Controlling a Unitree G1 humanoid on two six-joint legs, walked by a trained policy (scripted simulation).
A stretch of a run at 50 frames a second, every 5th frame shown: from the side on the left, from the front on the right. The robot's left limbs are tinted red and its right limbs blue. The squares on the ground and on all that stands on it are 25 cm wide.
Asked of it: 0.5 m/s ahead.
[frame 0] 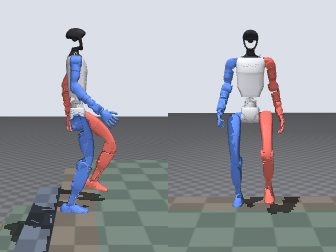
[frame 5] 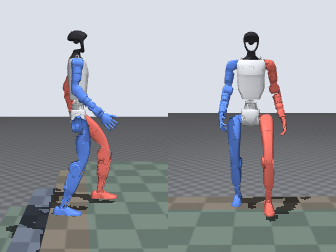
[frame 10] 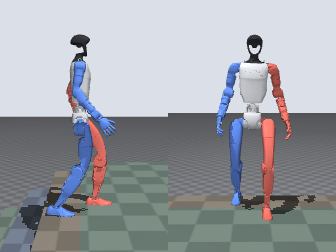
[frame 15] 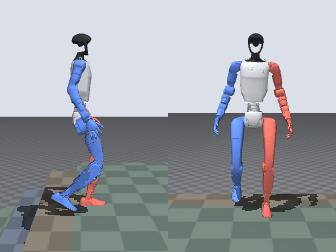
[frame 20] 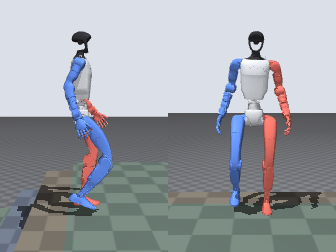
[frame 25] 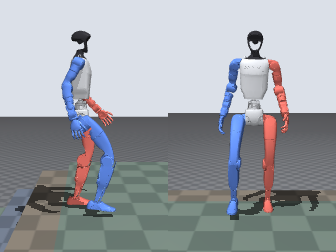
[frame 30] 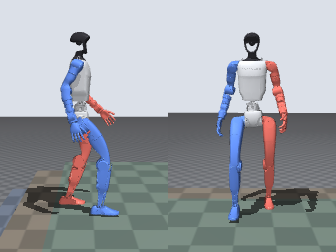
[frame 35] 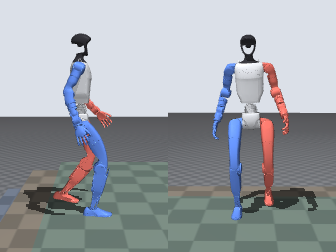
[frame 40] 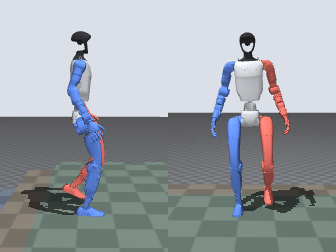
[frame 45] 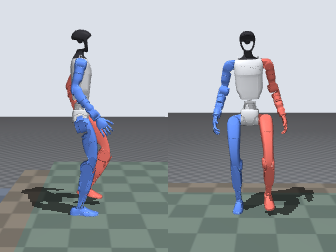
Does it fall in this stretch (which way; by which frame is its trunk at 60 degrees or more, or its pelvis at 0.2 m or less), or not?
no
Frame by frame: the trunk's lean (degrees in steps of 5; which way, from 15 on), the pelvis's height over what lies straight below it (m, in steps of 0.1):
0: 0, 0.8
5: 0, 0.8
10: 0, 0.8
15: 0, 0.8
20: 0, 0.8
25: 0, 0.8
30: 0, 0.8
35: 0, 0.8
40: 5, 0.8
45: 0, 0.8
